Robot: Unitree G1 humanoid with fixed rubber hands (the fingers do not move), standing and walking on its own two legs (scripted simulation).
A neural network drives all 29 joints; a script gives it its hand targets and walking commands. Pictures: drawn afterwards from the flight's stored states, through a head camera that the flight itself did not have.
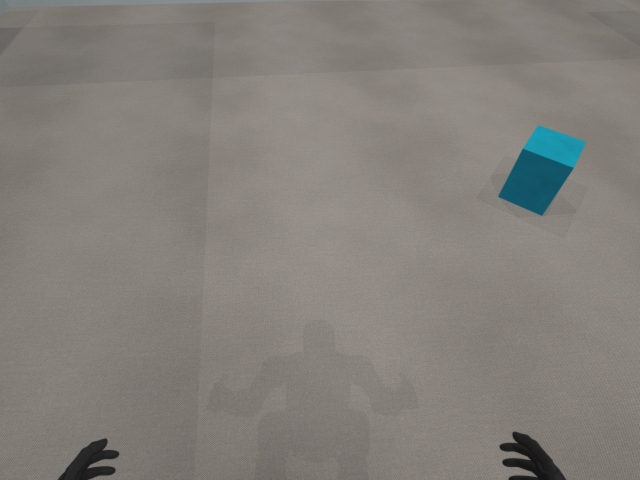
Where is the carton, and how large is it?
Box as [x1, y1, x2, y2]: [498, 125, 585, 215]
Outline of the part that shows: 538,125 522,149 498,196 541,215 573,168 585,142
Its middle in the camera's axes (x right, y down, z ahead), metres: +1.01 -0.31 +1.77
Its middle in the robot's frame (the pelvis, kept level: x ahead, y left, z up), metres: +1.42 -1.07 -0.63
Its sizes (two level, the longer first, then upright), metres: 0.227 0.206 0.277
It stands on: the floor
